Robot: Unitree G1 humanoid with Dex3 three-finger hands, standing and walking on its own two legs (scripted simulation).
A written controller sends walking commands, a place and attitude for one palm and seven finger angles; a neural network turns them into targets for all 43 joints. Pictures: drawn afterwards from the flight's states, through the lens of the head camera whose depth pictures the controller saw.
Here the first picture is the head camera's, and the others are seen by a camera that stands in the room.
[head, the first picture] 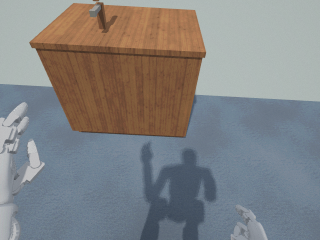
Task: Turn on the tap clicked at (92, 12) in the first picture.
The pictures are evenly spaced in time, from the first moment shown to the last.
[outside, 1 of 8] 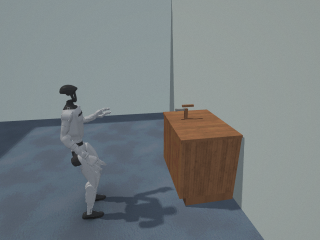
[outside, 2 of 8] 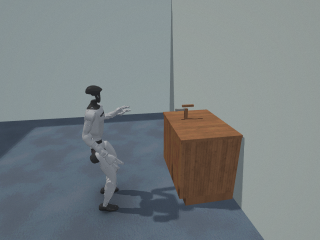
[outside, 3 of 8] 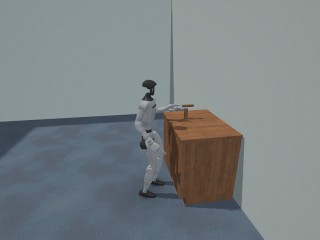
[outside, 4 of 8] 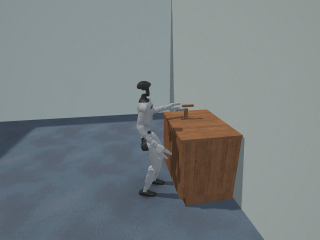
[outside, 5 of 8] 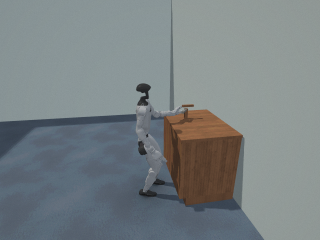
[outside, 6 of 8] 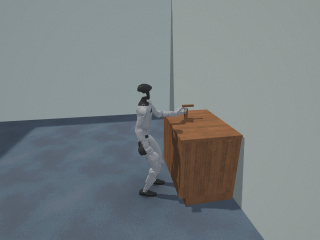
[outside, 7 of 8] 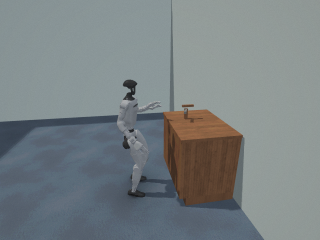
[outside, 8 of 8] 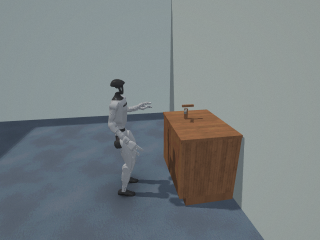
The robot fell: no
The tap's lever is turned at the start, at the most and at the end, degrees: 0 67 67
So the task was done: yes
